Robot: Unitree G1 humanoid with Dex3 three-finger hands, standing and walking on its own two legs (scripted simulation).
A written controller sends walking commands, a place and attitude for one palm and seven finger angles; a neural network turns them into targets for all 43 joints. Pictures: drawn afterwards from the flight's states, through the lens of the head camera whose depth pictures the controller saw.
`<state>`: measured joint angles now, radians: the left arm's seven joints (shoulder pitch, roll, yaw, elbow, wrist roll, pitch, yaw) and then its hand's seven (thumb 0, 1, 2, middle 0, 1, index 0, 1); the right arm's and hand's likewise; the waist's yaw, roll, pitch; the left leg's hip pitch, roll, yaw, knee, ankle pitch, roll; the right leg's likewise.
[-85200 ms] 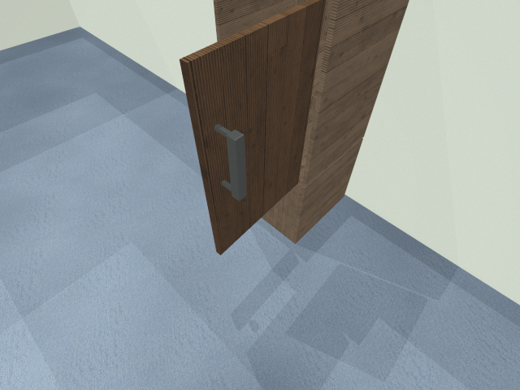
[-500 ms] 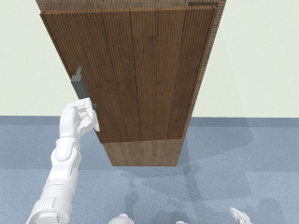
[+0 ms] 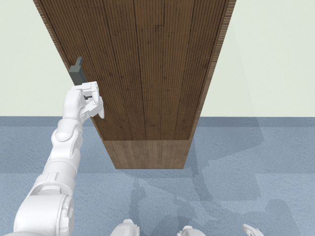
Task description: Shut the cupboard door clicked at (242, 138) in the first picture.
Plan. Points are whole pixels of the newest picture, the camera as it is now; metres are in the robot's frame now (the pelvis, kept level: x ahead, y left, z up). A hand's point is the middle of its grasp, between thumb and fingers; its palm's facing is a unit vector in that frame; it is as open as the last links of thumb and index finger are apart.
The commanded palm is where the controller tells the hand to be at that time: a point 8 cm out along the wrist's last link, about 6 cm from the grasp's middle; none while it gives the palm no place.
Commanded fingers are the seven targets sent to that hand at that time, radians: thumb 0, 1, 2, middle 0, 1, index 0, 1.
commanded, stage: push the door shut along its arc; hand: left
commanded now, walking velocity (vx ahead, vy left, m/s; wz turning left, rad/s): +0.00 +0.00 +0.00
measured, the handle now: (87, 88) +0.50 +0.21 +0.07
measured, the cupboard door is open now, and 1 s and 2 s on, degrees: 1 0 0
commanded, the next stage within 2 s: pull the fist back off the door in 0.24 s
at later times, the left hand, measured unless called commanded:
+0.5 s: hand (101, 101) +0.43 +0.15 +0.09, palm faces +0.09 -1.00 +0.01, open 3.2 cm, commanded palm +0.44 +0.19 +0.08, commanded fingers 0.00 0.90 0.90 -1.30 -1.50 -1.30 -1.50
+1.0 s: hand (112, 111) +0.42 +0.13 +0.07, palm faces +0.06 -1.00 +0.01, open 3.1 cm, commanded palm +0.37 +0.18 +0.08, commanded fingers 0.00 0.90 0.90 -1.30 -1.50 -1.30 -1.50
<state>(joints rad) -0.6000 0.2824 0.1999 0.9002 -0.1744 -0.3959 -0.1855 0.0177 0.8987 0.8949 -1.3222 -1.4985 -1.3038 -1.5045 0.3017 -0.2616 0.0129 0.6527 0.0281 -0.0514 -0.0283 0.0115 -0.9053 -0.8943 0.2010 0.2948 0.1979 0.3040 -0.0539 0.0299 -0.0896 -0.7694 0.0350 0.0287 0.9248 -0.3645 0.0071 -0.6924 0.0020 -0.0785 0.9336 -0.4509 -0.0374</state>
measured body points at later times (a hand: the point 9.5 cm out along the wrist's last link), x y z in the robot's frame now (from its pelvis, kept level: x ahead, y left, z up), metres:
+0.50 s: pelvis -0.04 +0.01 -0.02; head +0.03 +0.02 +0.42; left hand +0.42 +0.21 +0.09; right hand +0.04 -0.26 -0.13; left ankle +0.05 +0.12 -0.68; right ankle +0.01 -0.10 -0.68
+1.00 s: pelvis -0.02 +0.02 +0.00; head +0.04 +0.01 +0.44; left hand +0.41 +0.18 +0.07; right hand +0.02 -0.25 -0.12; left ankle +0.05 +0.11 -0.68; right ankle +0.01 -0.10 -0.68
